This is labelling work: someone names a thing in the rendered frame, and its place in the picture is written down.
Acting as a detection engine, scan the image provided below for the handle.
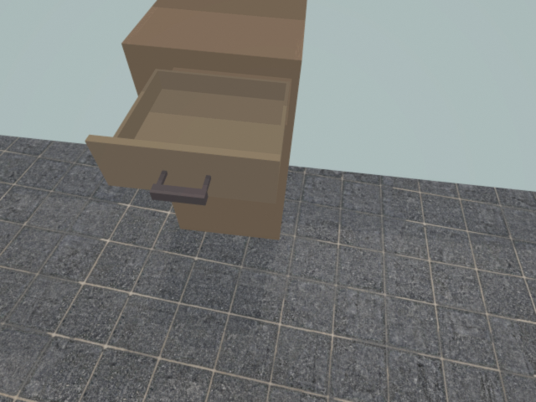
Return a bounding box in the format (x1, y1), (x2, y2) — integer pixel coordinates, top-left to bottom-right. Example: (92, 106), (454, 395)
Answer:
(149, 170), (211, 205)

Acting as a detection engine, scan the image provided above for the cabinet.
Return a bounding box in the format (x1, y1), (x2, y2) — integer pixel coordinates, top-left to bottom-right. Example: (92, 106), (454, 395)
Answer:
(121, 0), (307, 240)

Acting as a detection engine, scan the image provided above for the drawer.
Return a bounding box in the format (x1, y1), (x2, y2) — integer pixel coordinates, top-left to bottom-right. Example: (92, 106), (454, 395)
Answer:
(85, 69), (290, 204)

